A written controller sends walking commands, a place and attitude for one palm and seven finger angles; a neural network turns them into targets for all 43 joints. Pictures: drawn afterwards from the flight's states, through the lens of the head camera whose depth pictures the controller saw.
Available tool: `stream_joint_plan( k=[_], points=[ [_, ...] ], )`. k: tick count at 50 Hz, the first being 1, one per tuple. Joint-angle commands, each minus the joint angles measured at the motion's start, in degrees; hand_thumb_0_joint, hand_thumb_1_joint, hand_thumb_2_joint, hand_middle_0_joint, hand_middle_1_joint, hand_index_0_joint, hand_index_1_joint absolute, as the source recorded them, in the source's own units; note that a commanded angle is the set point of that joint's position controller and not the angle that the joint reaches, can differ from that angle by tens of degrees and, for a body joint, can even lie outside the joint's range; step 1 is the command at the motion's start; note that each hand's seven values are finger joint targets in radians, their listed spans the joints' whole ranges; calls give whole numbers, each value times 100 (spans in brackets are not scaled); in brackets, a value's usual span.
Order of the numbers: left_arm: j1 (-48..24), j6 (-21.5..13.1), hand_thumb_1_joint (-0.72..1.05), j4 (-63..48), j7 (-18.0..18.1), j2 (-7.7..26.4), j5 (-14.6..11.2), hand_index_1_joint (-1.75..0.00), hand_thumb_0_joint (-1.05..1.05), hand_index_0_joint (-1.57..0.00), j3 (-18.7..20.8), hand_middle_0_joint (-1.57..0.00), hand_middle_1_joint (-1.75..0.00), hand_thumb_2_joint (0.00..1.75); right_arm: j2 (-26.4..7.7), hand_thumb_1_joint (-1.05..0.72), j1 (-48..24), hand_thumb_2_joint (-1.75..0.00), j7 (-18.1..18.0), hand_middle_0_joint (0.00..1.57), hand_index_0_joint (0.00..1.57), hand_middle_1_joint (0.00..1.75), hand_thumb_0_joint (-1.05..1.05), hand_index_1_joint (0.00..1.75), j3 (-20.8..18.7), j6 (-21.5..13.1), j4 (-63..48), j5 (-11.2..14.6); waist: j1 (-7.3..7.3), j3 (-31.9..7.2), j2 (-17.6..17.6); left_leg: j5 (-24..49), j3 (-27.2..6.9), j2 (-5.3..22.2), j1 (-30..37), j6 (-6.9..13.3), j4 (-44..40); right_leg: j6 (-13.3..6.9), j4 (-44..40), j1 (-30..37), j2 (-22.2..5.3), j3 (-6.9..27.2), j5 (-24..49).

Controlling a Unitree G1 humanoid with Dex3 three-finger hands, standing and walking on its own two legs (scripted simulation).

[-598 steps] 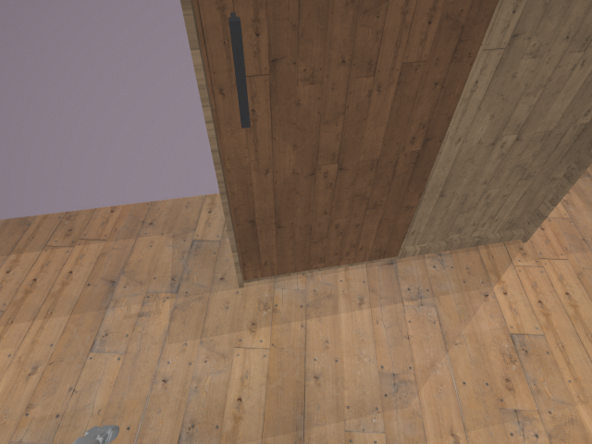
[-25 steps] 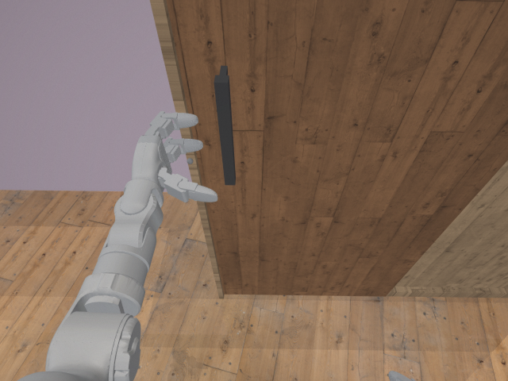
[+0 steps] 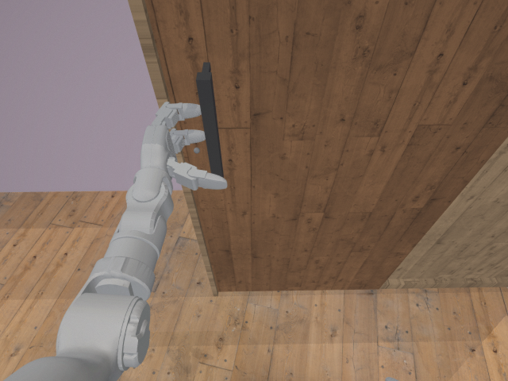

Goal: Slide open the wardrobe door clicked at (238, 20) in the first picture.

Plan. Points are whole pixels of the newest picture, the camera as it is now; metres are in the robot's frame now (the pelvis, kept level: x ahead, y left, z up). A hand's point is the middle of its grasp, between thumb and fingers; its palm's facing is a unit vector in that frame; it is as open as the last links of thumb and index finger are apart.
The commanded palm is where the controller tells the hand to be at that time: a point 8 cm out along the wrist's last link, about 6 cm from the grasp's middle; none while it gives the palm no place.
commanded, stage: feel for the door with the fingertips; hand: left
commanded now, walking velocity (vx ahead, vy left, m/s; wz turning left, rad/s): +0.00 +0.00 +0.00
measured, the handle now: (213, 129) +0.50 +0.07 +0.13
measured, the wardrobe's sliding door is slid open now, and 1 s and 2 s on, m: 0.00 0.00 0.00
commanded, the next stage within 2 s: slide the fingers in behind the handle in 0.16 s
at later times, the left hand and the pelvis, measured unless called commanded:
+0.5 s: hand (194, 149) +0.45 +0.10 +0.13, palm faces -0.01 -1.00 +0.01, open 13.8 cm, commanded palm +0.42 +0.16 +0.13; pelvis -0.01 -0.01 +0.00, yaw +0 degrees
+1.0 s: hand (204, 150) +0.45 +0.08 +0.12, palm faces -0.02 -1.00 +0.00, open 14.0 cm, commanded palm +0.42 +0.13 +0.13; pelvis +0.00 +0.00 +0.00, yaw +0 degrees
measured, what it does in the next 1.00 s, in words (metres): stands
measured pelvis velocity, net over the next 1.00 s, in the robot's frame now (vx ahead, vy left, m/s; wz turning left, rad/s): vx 0.00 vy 0.00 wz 0.00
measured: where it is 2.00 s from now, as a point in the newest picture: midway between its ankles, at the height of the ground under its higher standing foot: outside the picture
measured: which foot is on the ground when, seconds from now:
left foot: down 0.00-1.00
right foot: down 0.00-1.00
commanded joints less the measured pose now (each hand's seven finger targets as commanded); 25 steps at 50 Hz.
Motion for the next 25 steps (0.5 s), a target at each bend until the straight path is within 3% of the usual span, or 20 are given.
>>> stream_joint_plan(
  k=[1, 2, 8, 11, 12, 13, 15, 17, 18, 21, 25],
  points=[
    [-2818, -476, -50, -1291, -6, 907, -23, -120, 0, -30, 208, -30, -120, 30, -727, -90, 114, -90, -15, 20, 20, 30, 0, 30, -295, -222, -624, 10, -27, -1931, -300, 1414, -172, -9, 657, 5, -349, 49, -367, 1008, -20, 131, 1845],
    [-2782, -502, -50, -1205, -6, 1067, -17, -120, 0, -30, 319, -30, -120, 30, -750, -90, 170, -90, -26, 20, 20, 30, 0, 30, -316, -196, -597, 6, -27, -1962, -509, 1441, -179, 8, 593, 15, -345, 63, -372, 1111, -29, 130, 1878],
    [-3013, -554, -50, -1039, -123, 1148, -49, -120, 0, -30, 318, -30, -120, 30, -758, -90, 185, -90, -35, 20, 20, 30, 0, 30, -297, -179, -579, 36, -72, -1867, -248, 1275, -151, -28, 495, 25, -345, 64, -409, 1048, -32, 178, 1825],
    [-3285, -569, -50, -778, -129, 1164, -52, -120, 0, -30, 315, -30, -120, 30, -770, -90, 218, -90, -51, 20, 20, 30, 0, 30, -293, -185, -534, 30, -153, -1780, -355, 1014, -150, -40, 390, 38, -356, 94, -466, 946, -39, 198, 1576],
    [-3361, -608, -50, -716, -112, 1382, -38, -120, 0, -30, 478, -30, -120, 30, -799, -90, 276, -90, -63, 20, 20, 30, 0, 30, -311, -170, -509, 24, -147, -1851, -502, 1039, -156, -31, 370, 51, -343, 100, -460, 1033, -49, 202, 1596],
    [-3404, -644, -50, -737, -133, 1312, -24, -120, 0, -30, 393, -30, -120, 30, -776, -90, 228, -90, -59, 20, 20, 30, 0, 30, -295, -179, -531, 31, -131, -1883, -224, 1002, -143, -55, 375, 40, -347, 90, -449, 1010, -54, 230, 1577],
    [-3352, -694, -50, -661, -154, 1218, -41, -120, 0, -30, 366, -30, -120, 30, -766, -90, 238, -90, -41, 20, 20, 30, 0, 30, -293, -201, -530, 30, -100, -1957, -196, 1041, -155, -60, 417, 29, -323, 70, -411, 984, -41, 207, 1609],
    [-3287, -740, -50, -560, -168, 1210, -69, -120, 0, -30, 384, -30, -120, 30, -791, -90, 301, -90, -33, 20, 20, 30, 0, 30, -305, -200, -520, 21, -119, -1985, -468, 1077, -176, -36, 399, 37, -323, 77, -399, 1010, -34, 165, 1615],
    [-3305, -771, -50, -643, -190, 1179, -76, -120, 0, -30, 330, -30, -120, 30, -789, -90, 248, -90, -25, 20, 20, 30, 0, 30, -294, -214, -558, 32, -117, -1991, -268, 1041, -167, -43, 410, 30, -332, 73, -391, 966, -32, 186, 1594],
    [-3169, -788, -50, -581, -208, 1264, -106, -120, 0, -30, 456, -30, -120, 30, -802, -90, 238, -90, -15, 20, 20, 30, 0, 30, -297, -222, -576, 25, -83, -1979, -383, 1002, -139, -42, 359, 38, -310, 77, -391, 995, -26, 203, 1592],
    [-3085, -807, -50, -720, -214, 1271, -69, -120, 0, -30, 422, -30, -120, 30, -795, -90, 208, -90, -1, 20, 20, 30, 0, 30, -300, -211, -629, 40, -59, -1967, -272, 990, -137, -38, 353, 36, -320, 72, -374, 972, -24, 200, 1559]
  ],
)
